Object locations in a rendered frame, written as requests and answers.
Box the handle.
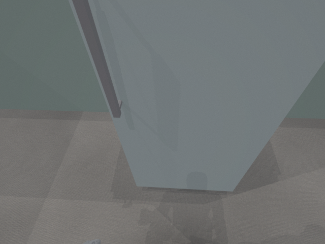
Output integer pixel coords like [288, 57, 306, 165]
[72, 0, 122, 118]

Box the fridge door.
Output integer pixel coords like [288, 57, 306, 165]
[69, 0, 325, 192]

